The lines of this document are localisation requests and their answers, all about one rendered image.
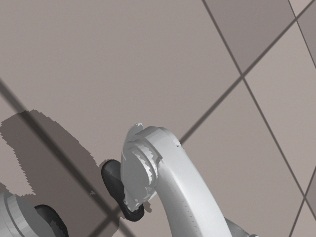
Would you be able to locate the left robot foot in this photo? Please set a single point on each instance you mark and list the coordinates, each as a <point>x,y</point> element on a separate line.
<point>53,219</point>

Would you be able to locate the right robot hand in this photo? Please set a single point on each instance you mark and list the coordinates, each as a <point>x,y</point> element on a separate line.
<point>236,230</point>

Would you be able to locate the right robot foot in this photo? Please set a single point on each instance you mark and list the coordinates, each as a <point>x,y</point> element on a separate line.
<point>111,177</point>

